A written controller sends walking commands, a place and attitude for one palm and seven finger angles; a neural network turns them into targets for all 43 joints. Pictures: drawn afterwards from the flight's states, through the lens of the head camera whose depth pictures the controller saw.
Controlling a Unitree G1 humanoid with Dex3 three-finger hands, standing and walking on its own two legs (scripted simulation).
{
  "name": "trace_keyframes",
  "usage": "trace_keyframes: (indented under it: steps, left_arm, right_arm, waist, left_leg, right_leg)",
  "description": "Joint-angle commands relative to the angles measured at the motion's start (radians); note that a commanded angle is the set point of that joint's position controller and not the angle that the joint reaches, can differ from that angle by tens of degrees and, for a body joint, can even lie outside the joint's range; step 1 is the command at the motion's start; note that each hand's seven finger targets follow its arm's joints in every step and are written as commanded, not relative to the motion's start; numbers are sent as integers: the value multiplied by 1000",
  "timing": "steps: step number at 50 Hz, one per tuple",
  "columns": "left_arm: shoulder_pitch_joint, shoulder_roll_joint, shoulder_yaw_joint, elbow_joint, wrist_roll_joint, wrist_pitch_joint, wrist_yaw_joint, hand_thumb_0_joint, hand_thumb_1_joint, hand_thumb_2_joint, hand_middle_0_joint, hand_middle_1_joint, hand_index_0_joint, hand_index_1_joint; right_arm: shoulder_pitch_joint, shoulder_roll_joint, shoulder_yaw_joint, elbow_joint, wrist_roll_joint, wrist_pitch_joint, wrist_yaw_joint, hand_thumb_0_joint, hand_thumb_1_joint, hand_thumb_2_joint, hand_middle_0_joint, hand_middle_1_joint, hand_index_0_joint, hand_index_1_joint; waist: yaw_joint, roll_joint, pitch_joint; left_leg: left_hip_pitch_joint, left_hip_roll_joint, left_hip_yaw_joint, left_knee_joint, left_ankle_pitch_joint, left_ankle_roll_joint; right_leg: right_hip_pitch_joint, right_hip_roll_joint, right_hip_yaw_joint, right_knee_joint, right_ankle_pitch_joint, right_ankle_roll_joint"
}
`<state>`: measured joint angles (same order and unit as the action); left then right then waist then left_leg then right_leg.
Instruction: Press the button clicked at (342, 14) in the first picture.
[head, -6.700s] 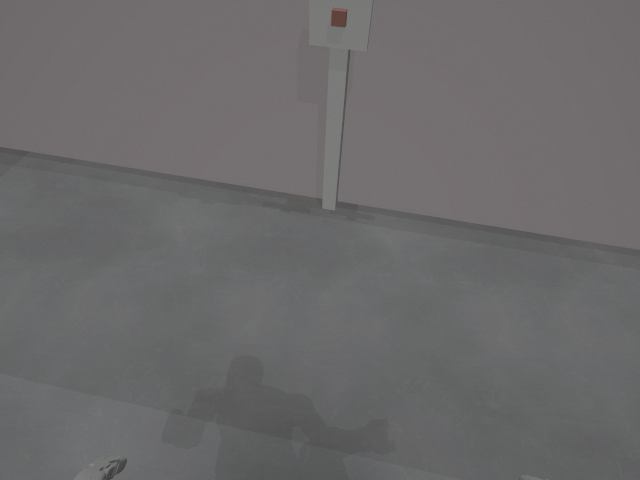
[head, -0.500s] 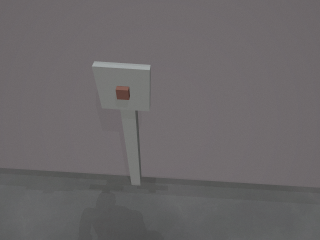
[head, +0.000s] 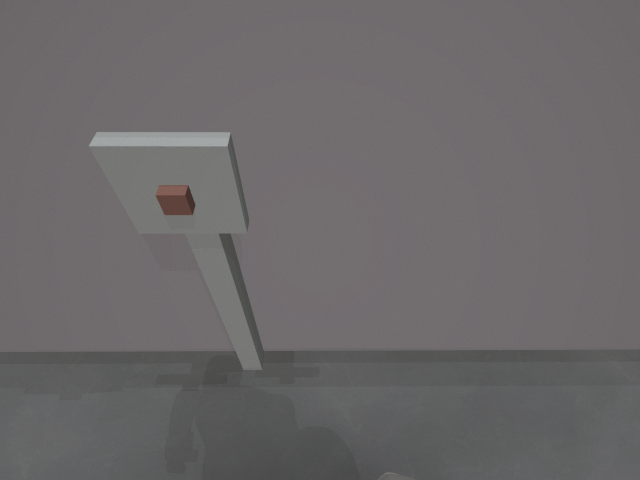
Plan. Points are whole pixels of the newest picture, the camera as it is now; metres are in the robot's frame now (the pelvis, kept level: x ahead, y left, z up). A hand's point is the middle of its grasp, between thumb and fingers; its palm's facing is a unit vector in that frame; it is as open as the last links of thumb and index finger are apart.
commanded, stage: come to a stop and stand still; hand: left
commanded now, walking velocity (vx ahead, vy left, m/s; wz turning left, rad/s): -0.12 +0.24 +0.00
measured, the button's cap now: (176, 198) +0.47 +0.23 +0.06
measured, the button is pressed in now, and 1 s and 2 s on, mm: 0 0 0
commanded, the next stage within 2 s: none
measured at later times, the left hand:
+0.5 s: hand out of the picture -0.03 +0.20 -0.17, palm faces +0.09 -0.98 -0.16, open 7.3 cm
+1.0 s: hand out of the picture -0.10 +0.14 -0.16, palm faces +0.05 -0.99 -0.13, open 7.4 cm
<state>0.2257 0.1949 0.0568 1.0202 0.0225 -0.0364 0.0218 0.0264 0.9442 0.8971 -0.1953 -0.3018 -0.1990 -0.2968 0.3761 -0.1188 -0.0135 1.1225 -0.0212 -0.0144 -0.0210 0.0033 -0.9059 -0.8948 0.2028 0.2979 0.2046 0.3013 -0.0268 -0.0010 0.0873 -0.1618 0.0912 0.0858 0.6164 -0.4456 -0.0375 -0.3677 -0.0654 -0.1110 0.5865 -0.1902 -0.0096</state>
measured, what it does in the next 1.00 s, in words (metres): steps on the spot: left foot, then right foot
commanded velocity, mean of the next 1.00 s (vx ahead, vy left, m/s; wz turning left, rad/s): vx -0.01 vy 0.03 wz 0.00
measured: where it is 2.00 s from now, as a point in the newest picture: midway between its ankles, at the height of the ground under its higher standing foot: outside the picture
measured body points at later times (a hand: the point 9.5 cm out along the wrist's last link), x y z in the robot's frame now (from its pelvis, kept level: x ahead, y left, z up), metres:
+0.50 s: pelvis -0.04 +0.02 +0.01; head -0.04 +0.05 +0.46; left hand -0.03 +0.25 -0.15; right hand +0.00 -0.21 -0.13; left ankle -0.01 +0.09 -0.72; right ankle -0.05 -0.10 -0.68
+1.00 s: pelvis -0.07 +0.00 +0.02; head -0.06 +0.00 +0.47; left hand -0.10 +0.19 -0.15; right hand -0.10 -0.20 -0.15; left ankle -0.01 +0.09 -0.72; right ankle -0.08 -0.10 -0.72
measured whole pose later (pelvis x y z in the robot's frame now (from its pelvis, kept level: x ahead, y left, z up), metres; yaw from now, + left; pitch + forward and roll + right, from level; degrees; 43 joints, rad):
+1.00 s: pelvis -0.07 +0.00 +0.02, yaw +1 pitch -1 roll +0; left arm 0.36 0.08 -0.01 1.11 0.02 -0.02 0.04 0.00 0.91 0.90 -0.20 -0.30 -0.20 -0.30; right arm 0.33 -0.10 0.01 1.15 -0.02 0.01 -0.02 0.00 -0.91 -0.89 0.20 0.30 0.20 0.30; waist -0.01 -0.01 0.02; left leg -0.27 -0.01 0.11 0.40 -0.13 0.05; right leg -0.17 0.01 -0.05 0.45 -0.27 -0.03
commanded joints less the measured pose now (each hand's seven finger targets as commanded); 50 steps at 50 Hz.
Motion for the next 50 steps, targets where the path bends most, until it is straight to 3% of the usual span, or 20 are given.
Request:
trace_keyframes:
  steps: [1, 3, 5, 9, 11, 12, 13, 14, 15, 16, 17, 18, 20, 25, 27, 29, 31, 33, 40, 50]
  left_arm:
    - [127, 151, 13, -21, -2, 1, 16, 0, 900, 900, -200, -300, -200, -300]
    - [66, 129, 8, -50, 3, 12, 26, 0, 900, 900, -200, -300, -200, -300]
    - [42, 147, 21, -70, 8, 24, 32, 0, 900, 900, -200, -300, -200, -300]
    - [25, 156, 31, -90, 13, 40, 33, 0, 900, 900, -200, -300, -200, -300]
    - [5, 153, 32, -99, 12, 45, 32, 0, 900, 900, -200, -300, -200, -300]
    - [-10, 145, 31, -102, 7, 52, 31, 0, 900, 900, -200, -300, -200, -300]
    - [-22, 124, 24, -108, 0, 59, 26, 0, 900, 900, -200, -300, -200, -300]
    - [-15, 77, 15, -117, -5, 67, 20, 0, 900, 900, -200, -300, -200, -300]
    - [2, 24, 6, -135, -11, 73, 15, 0, 900, 900, -200, -300, -200, -300]
    - [-10, 29, 7, -130, 0, 80, 14, 0, 900, 900, -200, -300, -200, -300]
    - [8, 32, 12, -108, 8, 83, 8, 0, 900, 900, -200, -300, -200, -300]
    - [67, 17, 13, -82, 10, 82, 3, 0, 900, 900, -200, -300, -200, -300]
    - [123, 5, 4, -45, 11, 72, 0, 0, 900, 900, -200, -300, -200, -300]
    - [99, -14, -24, -26, 7, 54, 6, 0, 900, 900, -200, -300, -200, -300]
    - [127, -21, -30, -5, 3, 50, 10, 0, 900, 900, -200, -300, -200, -300]
    - [199, -23, -37, 35, 2, 39, 14, 0, 900, 900, -200, -300, -200, -300]
    - [215, 5, -47, 55, -1, 23, 20, 0, 900, 900, -200, -300, -200, -300]
    - [192, 2, -53, 69, -6, 10, 20, 0, 900, 900, -200, -300, -200, -300]
    - [212, -13, -61, 82, -8, 16, 24, 0, 900, 900, -200, -300, -200, -300]
    - [250, -39, -56, 78, -7, 16, 24, 0, 900, 900, -200, -300, -200, -300]
  right_arm:
    - [57, -59, -26, -60, 18, 24, -12, 0, -900, -900, 200, 300, 200, 300]
    - [33, -59, -27, -45, 19, 31, -4, 0, -900, -900, 200, 300, 200, 300]
    - [19, -52, -29, -53, 16, 40, 6, 0, -900, -900, 200, 300, 200, 300]
    - [0, -58, -32, -93, 8, 46, 15, 0, -900, -900, 200, 300, 200, 300]
    - [35, -51, -31, -92, 8, 39, 16, 0, -900, -900, 200, 300, 200, 300]
    - [73, -49, -29, -85, 7, 36, 15, 0, -900, -900, 200, 300, 200, 300]
    - [108, -58, -29, -78, 7, 35, 13, 0, -900, -900, 200, 300, 200, 300]
    - [102, -98, -36, -88, -1, 33, 9, 0, -900, -900, 200, 300, 200, 300]
    - [57, -157, -45, -132, -11, 30, 7, 0, -900, -900, 200, 300, 200, 300]
    - [-35, -178, -49, -167, -12, 28, 2, 0, -900, -900, 200, 300, 200, 300]
    - [-104, -161, -43, -177, -12, 26, -4, 0, -900, -900, 200, 300, 200, 300]
    - [-160, -149, -34, -187, -10, 22, -6, 0, -900, -900, 200, 300, 200, 300]
    - [-169, -134, -28, -190, -3, 7, -7, 0, -900, -900, 200, 300, 200, 300]
    - [-50, -130, -29, -133, 1, 2, -15, 0, -900, -900, 200, 300, 200, 300]
    - [-24, -139, -30, -114, 0, 1, -14, 0, -900, -900, 200, 300, 200, 300]
    - [-41, -141, -26, -104, 8, 0, -12, 0, -900, -900, 200, 300, 200, 300]
    - [-47, -110, -15, -95, 17, -4, -4, 0, -900, -900, 200, 300, 200, 300]
    - [-39, -118, -12, -71, 14, -2, -4, 0, -900, -900, 200, 300, 200, 300]
    - [-18, -106, 1, -14, 12, 11, -2, 0, -900, -900, 200, 300, 200, 300]
    - [22, -74, -1, 0, 6, 13, -5, 0, -900, -900, 200, 300, 200, 300]
  waist:
    - [50, -337, -145]
    - [40, -192, -128]
    - [44, -145, -128]
    - [47, -161, -114]
    - [25, -141, -116]
    - [2, -133, -113]
    - [-16, -80, -82]
    - [-13, 80, -35]
    - [-4, 280, 12]
    - [6, 308, 48]
    - [35, 211, 40]
    - [71, 163, 24]
    - [78, 92, -9]
    - [10, 90, -68]
    - [12, 77, -80]
    - [41, 37, -83]
    - [27, 7, -73]
    - [9, -105, -78]
    - [14, -6, 20]
    - [27, -1, 31]
  left_leg:
    - [-205, -39, -52, 287, -183, 30]
    - [-206, -49, -50, 325, -108, 23]
    - [-200, -68, -27, 280, -67, 16]
    - [-175, -75, -23, 196, -15, 22]
    - [-100, -83, -7, 64, 49, 30]
    - [-12, -85, 3, -51, 116, 36]
    - [55, -79, 0, -161, 151, 41]
    - [11, 2, -125, -274, 41, 70]
    - [-144, 174, -353, -452, -136, 135]
    - [-306, 224, -439, -532, -184, 193]
    - [-350, 194, -386, -523, -151, 199]
    - [-339, 161, -308, -490, -85, 192]
    - [-247, 108, -208, -446, 75, 180]
    - [11, 137, -247, -408, 237, 213]
    - [19, 144, -264, -398, 257, 208]
    - [-30, 105, -224, -354, 221, 160]
    - [-50, 29, -167, -324, 259, 94]
    - [18, 18, -129, -284, 319, 83]
    - [-33, 22, -146, -328, 149, 77]
    - [-93, 23, -155, -333, 87, 75]
  right_leg:
    - [244, -339, 348, -240, 578, -169]
    - [198, -302, 260, -228, 512, -179]
    - [177, -287, 228, -253, 390, -179]
    - [94, -276, 245, -305, 94, -181]
    - [48, -243, 226, -305, -44, -159]
    - [-20, -215, 209, -288, -137, -132]
    - [-98, -171, 177, -250, -240, -96]
    - [-158, -90, 123, -151, -306, -52]
    - [-143, 18, 28, 40, -293, -2]
    - [-82, 36, 69, 209, -273, -6]
    - [-40, 31, 124, 328, -220, -11]
    - [-34, 38, 127, 399, -182, -6]
    - [-48, 35, 115, 414, -136, 4]
    - [-26, 8, 83, 125, -246, 17]
    - [46, 10, 88, -13, -245, 12]
    - [162, 0, 96, -213, -81, 7]
    - [189, -60, 176, -256, 18, -29]
    - [138, -57, 190, -249, 40, -35]
    - [72, -35, 182, -272, -132, -36]
    - [60, -22, 182, -261, -179, -45]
